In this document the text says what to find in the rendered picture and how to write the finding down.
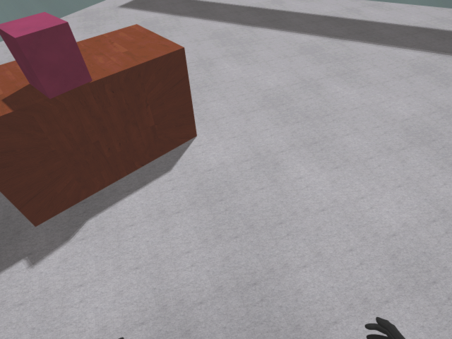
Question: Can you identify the carton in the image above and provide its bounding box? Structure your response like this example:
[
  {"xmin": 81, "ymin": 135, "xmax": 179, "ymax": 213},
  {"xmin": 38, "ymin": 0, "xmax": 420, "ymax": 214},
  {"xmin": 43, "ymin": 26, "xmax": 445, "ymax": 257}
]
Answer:
[{"xmin": 0, "ymin": 12, "xmax": 92, "ymax": 99}]

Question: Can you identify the right robot hand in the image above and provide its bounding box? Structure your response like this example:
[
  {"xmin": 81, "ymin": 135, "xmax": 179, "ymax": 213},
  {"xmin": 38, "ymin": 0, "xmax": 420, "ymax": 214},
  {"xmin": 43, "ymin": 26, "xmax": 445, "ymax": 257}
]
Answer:
[{"xmin": 365, "ymin": 317, "xmax": 405, "ymax": 339}]

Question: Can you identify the pedestal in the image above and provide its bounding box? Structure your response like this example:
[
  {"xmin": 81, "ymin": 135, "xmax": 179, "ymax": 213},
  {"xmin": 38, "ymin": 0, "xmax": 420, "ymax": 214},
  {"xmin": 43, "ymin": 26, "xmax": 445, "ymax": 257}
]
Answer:
[{"xmin": 0, "ymin": 24, "xmax": 197, "ymax": 227}]

